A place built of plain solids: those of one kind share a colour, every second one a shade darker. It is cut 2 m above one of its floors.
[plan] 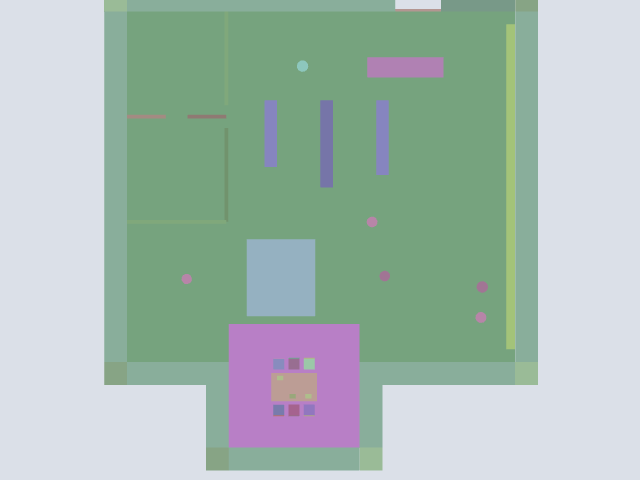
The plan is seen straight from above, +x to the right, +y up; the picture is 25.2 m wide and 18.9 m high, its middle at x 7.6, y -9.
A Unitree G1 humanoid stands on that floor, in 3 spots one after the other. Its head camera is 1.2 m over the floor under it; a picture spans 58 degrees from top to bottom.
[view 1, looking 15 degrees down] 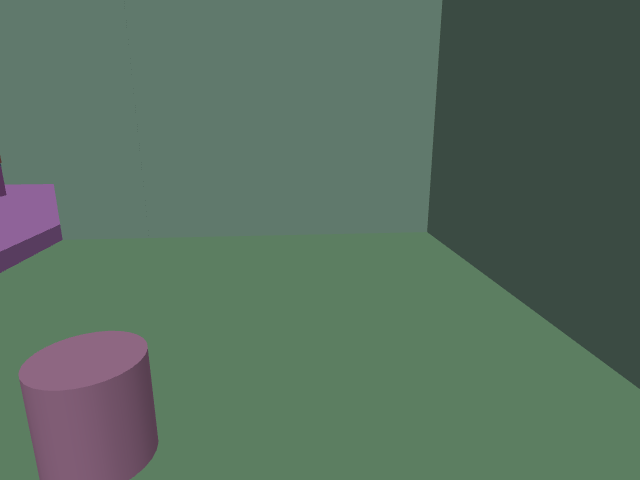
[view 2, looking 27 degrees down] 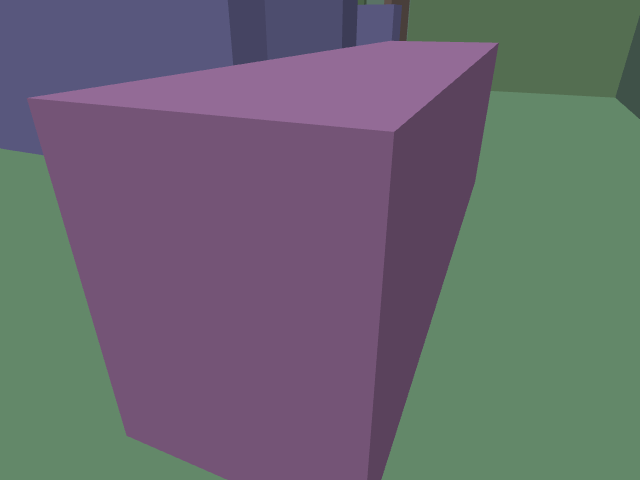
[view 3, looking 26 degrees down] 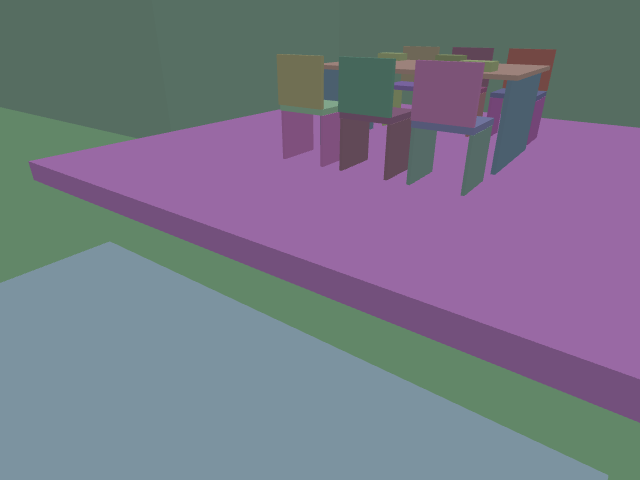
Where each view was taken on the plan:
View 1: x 1.65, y -9.10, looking -95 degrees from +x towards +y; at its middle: floor_main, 4.64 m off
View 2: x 13.10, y -1.65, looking -157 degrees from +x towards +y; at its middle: desk_counter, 0.78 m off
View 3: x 4.91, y -10.81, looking -54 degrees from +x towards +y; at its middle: step_bay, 2.38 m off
